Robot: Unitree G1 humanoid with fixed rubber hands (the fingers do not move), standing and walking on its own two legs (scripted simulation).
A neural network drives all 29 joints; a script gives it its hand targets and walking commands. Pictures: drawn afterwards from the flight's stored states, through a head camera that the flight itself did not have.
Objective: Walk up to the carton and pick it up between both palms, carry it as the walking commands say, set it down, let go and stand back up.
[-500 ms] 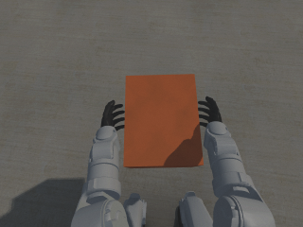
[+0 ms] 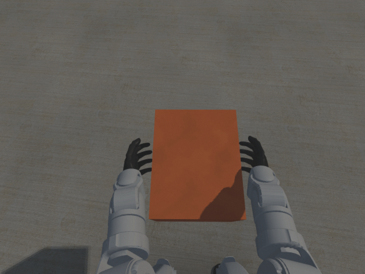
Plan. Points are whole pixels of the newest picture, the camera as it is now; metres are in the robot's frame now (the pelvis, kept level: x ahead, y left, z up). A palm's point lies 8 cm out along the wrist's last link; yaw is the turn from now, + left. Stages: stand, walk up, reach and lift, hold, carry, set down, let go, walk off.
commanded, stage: reach and lift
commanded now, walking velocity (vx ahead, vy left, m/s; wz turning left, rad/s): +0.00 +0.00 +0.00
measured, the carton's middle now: (194, 167) +0.40 +0.01 -0.11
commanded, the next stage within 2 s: none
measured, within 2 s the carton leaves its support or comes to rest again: neither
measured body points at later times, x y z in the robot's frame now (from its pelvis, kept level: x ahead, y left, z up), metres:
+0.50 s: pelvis +0.02 +0.00 +0.05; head +0.07 +0.01 +0.49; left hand +0.35 +0.16 +0.03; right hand +0.36 -0.14 +0.03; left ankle +0.03 +0.13 -0.68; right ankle +0.04 -0.12 -0.68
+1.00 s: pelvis +0.02 +0.00 +0.06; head -0.01 +0.00 +0.51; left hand +0.33 +0.16 +0.09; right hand +0.33 -0.14 +0.09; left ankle +0.03 +0.13 -0.68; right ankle +0.04 -0.12 -0.68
